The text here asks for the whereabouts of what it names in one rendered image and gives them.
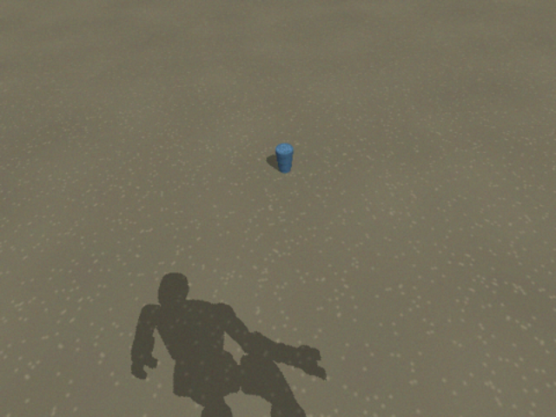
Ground cup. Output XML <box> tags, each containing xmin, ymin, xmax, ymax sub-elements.
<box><xmin>275</xmin><ymin>143</ymin><xmax>294</xmax><ymax>173</ymax></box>

